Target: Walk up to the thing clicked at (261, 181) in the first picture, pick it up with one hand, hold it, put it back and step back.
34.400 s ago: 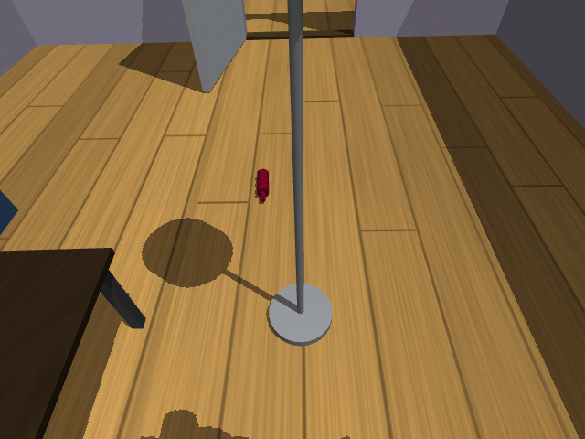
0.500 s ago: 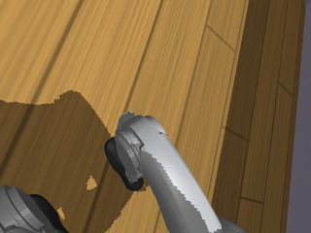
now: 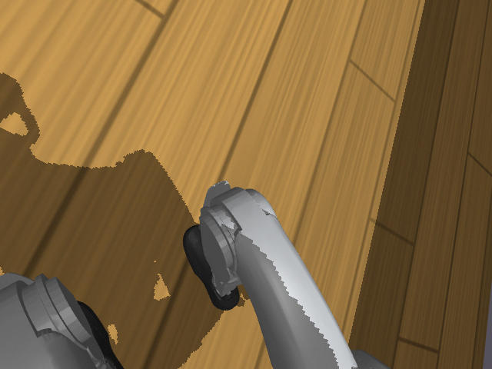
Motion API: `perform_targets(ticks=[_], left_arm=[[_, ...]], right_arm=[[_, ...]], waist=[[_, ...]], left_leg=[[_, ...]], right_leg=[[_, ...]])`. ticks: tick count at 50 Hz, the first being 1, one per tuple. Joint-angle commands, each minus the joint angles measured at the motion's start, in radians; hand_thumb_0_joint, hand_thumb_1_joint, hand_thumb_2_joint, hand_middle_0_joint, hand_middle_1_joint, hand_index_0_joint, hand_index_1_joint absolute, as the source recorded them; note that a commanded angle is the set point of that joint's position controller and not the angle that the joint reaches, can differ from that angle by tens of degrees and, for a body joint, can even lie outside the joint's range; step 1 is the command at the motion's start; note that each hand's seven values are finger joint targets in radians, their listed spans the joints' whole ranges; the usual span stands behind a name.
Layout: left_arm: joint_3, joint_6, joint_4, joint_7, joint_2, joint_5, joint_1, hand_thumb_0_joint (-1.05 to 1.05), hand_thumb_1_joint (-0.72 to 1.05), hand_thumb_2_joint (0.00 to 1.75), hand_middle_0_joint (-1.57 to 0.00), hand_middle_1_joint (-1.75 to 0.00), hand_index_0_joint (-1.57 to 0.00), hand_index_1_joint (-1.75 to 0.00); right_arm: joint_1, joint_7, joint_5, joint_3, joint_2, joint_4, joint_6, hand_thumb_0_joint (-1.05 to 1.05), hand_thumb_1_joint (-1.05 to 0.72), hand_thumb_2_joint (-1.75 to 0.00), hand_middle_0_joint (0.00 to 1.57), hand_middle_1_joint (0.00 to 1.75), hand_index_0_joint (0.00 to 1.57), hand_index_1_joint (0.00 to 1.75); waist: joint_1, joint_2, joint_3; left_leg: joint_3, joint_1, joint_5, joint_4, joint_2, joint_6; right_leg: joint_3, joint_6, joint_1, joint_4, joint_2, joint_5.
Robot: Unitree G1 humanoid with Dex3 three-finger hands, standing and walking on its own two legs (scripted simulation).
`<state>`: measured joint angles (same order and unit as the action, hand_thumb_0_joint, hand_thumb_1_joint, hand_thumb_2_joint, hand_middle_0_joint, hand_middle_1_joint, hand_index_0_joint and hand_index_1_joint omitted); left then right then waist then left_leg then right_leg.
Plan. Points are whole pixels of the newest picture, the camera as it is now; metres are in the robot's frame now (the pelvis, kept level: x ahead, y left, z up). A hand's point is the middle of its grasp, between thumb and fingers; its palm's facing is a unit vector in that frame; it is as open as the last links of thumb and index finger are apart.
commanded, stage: settle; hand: left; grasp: from above
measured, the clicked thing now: out of the picture +0.48 +0.35 -0.28
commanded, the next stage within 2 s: lift in 0.42 s
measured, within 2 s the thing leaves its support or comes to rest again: neither
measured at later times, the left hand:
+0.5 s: hand out of the picture +0.48 +0.32 -0.18, palm faces -0.22 -0.35 -0.91, open 9.4 cm
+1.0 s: hand out of the picture +0.44 +0.33 -0.07, palm faces -0.22 -0.34 -0.91, open 9.2 cm
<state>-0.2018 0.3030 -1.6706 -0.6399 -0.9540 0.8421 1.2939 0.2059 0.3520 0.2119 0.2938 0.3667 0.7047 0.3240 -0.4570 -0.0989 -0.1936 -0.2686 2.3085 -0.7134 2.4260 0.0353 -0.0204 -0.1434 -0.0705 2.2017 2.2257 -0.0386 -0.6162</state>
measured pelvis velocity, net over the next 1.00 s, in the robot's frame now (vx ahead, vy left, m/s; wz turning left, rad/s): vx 0.00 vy -0.02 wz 0.16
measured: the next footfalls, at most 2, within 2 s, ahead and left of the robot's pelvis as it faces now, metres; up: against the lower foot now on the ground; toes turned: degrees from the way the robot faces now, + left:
none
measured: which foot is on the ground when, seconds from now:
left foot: down 0.00-1.00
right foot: down 0.00-1.00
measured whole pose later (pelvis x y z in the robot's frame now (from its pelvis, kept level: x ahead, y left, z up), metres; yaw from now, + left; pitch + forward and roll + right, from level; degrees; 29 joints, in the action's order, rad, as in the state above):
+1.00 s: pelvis +0.00 -0.02 +0.03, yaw +9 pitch +36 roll -5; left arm -0.13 0.40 -1.42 -0.37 -0.54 0.83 1.06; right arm 0.23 0.24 0.09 0.02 0.31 0.85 0.20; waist -0.23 0.08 0.15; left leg -0.11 2.19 -0.69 2.25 0.03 -0.03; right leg -0.02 -0.04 2.17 2.19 0.00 -0.65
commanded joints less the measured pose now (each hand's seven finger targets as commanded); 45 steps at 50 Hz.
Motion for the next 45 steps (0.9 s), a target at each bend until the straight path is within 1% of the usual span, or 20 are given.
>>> perform_targets(ticks=[1, 3, 6, 9, 10, 11, 15, 17, 19, 23, 24, 27, 28, 29, 30, 32, 34, 39, 44, 45], left_arm=[[0.047, 0.030, 0.149, -0.001, -0.100, 0.014, 0.272, 0.00, 0.45, 0.73, -0.85, -0.75, -0.87, -0.73], [0.066, 0.037, 0.132, 0.022, -0.068, 0.014, 0.250, 0.00, 0.48, 0.76, -0.87, -0.76, -0.89, -0.74], [0.078, 0.045, 0.110, 0.048, -0.037, 0.016, 0.244, 0.00, 0.46, 0.73, -0.86, -0.73, -0.88, -0.71], [0.084, 0.039, 0.106, 0.062, -0.012, 0.018, 0.260, 0.00, 0.46, 0.71, -0.85, -0.75, -0.88, -0.72], [0.085, 0.040, 0.102, 0.065, -0.007, 0.021, 0.264, 0.00, 0.45, 0.70, -0.83, -0.75, -0.86, -0.72], [0.086, 0.036, 0.102, 0.065, -0.004, 0.020, 0.270, 0.00, 0.46, 0.71, -0.84, -0.76, -0.87, -0.73], [0.061, 0.029, 0.138, 0.066, -0.040, 0.039, 0.317, 0.00, 0.49, 0.70, -0.86, -0.77, -0.89, -0.74], [0.065, 0.026, 0.137, 0.070, -0.036, 0.043, 0.326, 0.00, 0.51, 0.69, -0.88, -0.76, -0.91, -0.73], [0.040, 0.026, 0.170, 0.065, -0.058, 0.059, 0.335, 0.00, 0.52, 0.71, -0.88, -0.77, -0.91, -0.73], [0.032, 0.042, 0.193, 0.067, -0.048, 0.073, 0.338, 0.00, 0.59, 0.75, -0.95, -0.75, -0.97, -0.73], [0.025, 0.048, 0.185, 0.067, -0.052, 0.071, 0.325, 0.00, 0.61, 0.67, -0.93, -0.83, -1.00, -0.76], [0.023, 0.070, 0.183, 0.084, -0.006, 0.056, 0.286, 0.00, 0.46, 0.71, -0.82, -0.72, -0.86, -0.67], [0.020, 0.077, 0.209, 0.089, -0.004, 0.049, 0.304, 0.00, 0.53, 0.63, -0.87, -0.80, -0.93, -0.74], [0.031, 0.086, 0.188, 0.101, 0.020, 0.034, 0.285, 0.00, 0.45, 0.69, -0.81, -0.72, -0.85, -0.67], [0.016, 0.092, 0.182, 0.110, 0.004, 0.030, 0.275, 0.00, 0.50, 0.61, -0.85, -0.80, -0.91, -0.74], [0.036, 0.097, 0.184, 0.134, 0.047, 0.007, 0.280, 0.00, 0.51, 0.57, -0.86, -0.75, -0.91, -0.69], [0.028, 0.095, 0.246, 0.157, 0.039, 0.007, 0.277, 0.00, 0.50, 0.59, -0.85, -0.74, -0.90, -0.69], [0.079, 0.084, 0.305, 0.199, 0.104, 0.019, 0.270, 0.00, 0.53, 0.54, -0.89, -0.70, -0.93, -0.65], [0.094, 0.079, 0.376, 0.217, 0.168, 0.016, 0.199, 0.00, 0.58, 0.57, -0.93, -0.69, -0.97, -0.65], [0.100, 0.085, 0.370, 0.221, 0.180, 0.018, 0.179, 0.00, 0.58, 0.57, -0.93, -0.68, -0.97, -0.63]], right_arm=[[0.265, -0.002, -0.026, -0.106, 0.304, 0.083, -0.021, 0.00, -0.89, -0.90, 0.20, 0.30, 0.20, 0.30], [0.274, -0.006, -0.027, -0.114, 0.295, 0.086, -0.022, 0.00, -0.89, -0.90, 0.20, 0.30, 0.20, 0.30], [0.274, -0.013, -0.032, -0.128, 0.289, 0.109, -0.019, 0.00, -0.88, -0.89, 0.20, 0.30, 0.20, 0.30], [0.287, -0.023, -0.033, -0.139, 0.285, 0.129, -0.015, 0.00, -0.88, -0.89, 0.20, 0.30, 0.20, 0.30], [0.276, -0.028, -0.039, -0.143, 0.283, 0.128, -0.011, 0.00, -0.88, -0.89, 0.20, 0.30, 0.20, 0.30], [0.284, -0.032, -0.034, -0.143, 0.280, 0.129, -0.009, 0.00, -0.88, -0.89, 0.20, 0.30, 0.20, 0.30], [0.280, -0.047, -0.035, -0.158, 0.276, 0.133, 0.000, 0.00, -0.88, -0.89, 0.20, 0.30, 0.20, 0.30], [0.275, -0.055, -0.033, -0.166, 0.270, 0.134, 0.002, 0.00, -0.88, -0.89, 0.20, 0.30, 0.20, 0.30], [0.284, -0.059, -0.038, -0.178, 0.274, 0.135, -0.004, 0.00, -0.88, -0.89, 0.20, 0.30, 0.20, 0.30], [0.270, -0.065, -0.046, -0.195, 0.270, 0.108, -0.010, 0.00, -0.88, -0.89, 0.20, 0.30, 0.20, 0.30], [0.258, -0.067, -0.052, -0.202, 0.271, 0.104, -0.012, 0.00, -0.92, -0.91, 0.20, 0.30, 0.20, 0.30], [0.282, -0.070, -0.056, -0.227, 0.258, 0.122, -0.026, 0.00, -0.87, -0.89, 0.20, 0.30, 0.20, 0.30], [0.274, -0.070, -0.059, -0.229, 0.256, 0.111, -0.029, 0.00, -0.92, -0.91, 0.20, 0.30, 0.20, 0.30], [0.280, -0.071, -0.058, -0.237, 0.251, 0.115, -0.034, 0.00, -0.87, -0.89, 0.20, 0.30, 0.20, 0.30], [0.320, -0.073, -0.057, -0.243, 0.247, 0.153, -0.041, 0.00, -0.92, -0.91, 0.20, 0.30, 0.20, 0.30], [0.314, -0.077, -0.060, -0.252, 0.233, 0.153, -0.048, 0.00, -0.90, -0.90, 0.20, 0.30, 0.20, 0.30], [0.325, -0.080, -0.065, -0.260, 0.227, 0.166, -0.060, 0.00, -0.90, -0.90, 0.20, 0.30, 0.20, 0.30], [0.295, -0.089, -0.091, -0.278, 0.188, 0.168, -0.081, 0.00, -0.90, -0.90, 0.20, 0.30, 0.20, 0.30], [0.248, -0.109, -0.121, -0.332, 0.194, 0.138, -0.105, 0.00, -0.90, -0.90, 0.20, 0.30, 0.20, 0.30], [0.259, -0.111, -0.124, -0.323, 0.173, 0.163, -0.111, 0.00, -0.90, -0.90, 0.20, 0.30, 0.20, 0.30]], waist=[[-0.034, 0.665, 0.766], [-0.040, 0.584, 0.734], [-0.025, 0.522, 0.706], [-0.026, 0.502, 0.693], [-0.014, 0.490, 0.689], [-0.021, 0.483, 0.702], [0.009, 0.499, 0.769], [0.004, 0.482, 0.762], [0.031, 0.508, 0.826], [0.058, 0.540, 0.888], [0.067, 0.524, 0.887], [0.088, 0.521, 0.939], [0.095, 0.519, 0.934], [0.090, 0.485, 0.934], [0.092, 0.472, 0.930], [0.090, 0.444, 0.928], [0.111, 0.463, 0.971], [0.144, 0.450, 1.006], [0.193, 0.447, 1.048], [0.201, 0.423, 1.028]], left_leg=[[0.116, -0.566, 0.316, -0.269, 0.037, -0.007], [0.135, -0.487, 0.284, -0.260, 0.022, 0.009], [0.136, -0.434, 0.218, -0.270, 0.014, 0.020], [0.128, -0.432, 0.166, -0.294, 0.009, 0.019], [0.123, -0.437, 0.133, -0.296, 0.007, 0.020], [0.134, -0.434, 0.145, -0.292, 0.008, 0.020], [0.161, -0.443, 0.161, -0.289, 0.000, 0.021], [0.168, -0.426, 0.130, -0.287, -0.004, 0.023], [0.175, -0.462, 0.157, -0.281, -0.001, 0.020], [0.191, -0.490, 0.188, -0.295, -0.003, 0.016], [0.188, -0.483, 0.172, -0.299, -0.003, 0.018], [0.204, -0.507, 0.224, -0.309, -0.004, 0.015], [0.209, -0.489, 0.228, -0.304, -0.005, 0.019], [0.216, -0.482, 0.236, -0.305, -0.007, 0.023], [0.224, -0.458, 0.253, -0.299, -0.008, 0.027], [0.227, -0.460, 0.260, -0.303, -0.009, 0.028], [0.227, -0.505, 0.299, -0.303, -0.010, 0.026], [0.239, -0.539, 0.250, -0.341, -0.015, 0.027], [0.249, -0.585, 0.191, -0.414, -0.027, 0.025], [0.241, -0.593, 0.177, -0.432, -0.026, 0.025]], right_leg=[[-0.113, 0.095, -0.408, -0.150, -0.040, 0.313], [-0.099, 0.086, -0.432, -0.162, -0.046, 0.302], [-0.091, 0.085, -0.382, -0.170, -0.045, 0.234], [-0.088, 0.088, -0.352, -0.167, -0.038, 0.187], [-0.088, 0.090, -0.316, -0.171, -0.038, 0.153], [-0.079, 0.087, -0.357, -0.174, -0.040, 0.166], [-0.060, 0.089, -0.374, -0.173, -0.036, 0.169], [-0.049, 0.088, -0.369, -0.183, -0.037, 0.127], [-0.048, 0.090, -0.375, -0.172, -0.032, 0.155], [-0.041, 0.096, -0.386, -0.166, -0.029, 0.181], [-0.040, 0.095, -0.370, -0.167, -0.026, 0.163], [-0.033, 0.096, -0.402, -0.165, -0.027, 0.207], [-0.029, 0.095, -0.393, -0.168, -0.025, 0.208], [-0.022, 0.090, -0.424, -0.187, -0.027, 0.220], [-0.014, 0.086, -0.435, -0.190, -0.025, 0.238], [-0.007, 0.087, -0.444, -0.195, -0.026, 0.241], [-0.005, 0.089, -0.447, -0.187, -0.020, 0.269], [0.009, 0.098, -0.447, -0.213, -0.017, 0.216], [0.020, 0.107, -0.421, -0.251, -0.007, 0.144], [0.018, 0.107, -0.403, -0.257, -0.003, 0.132]])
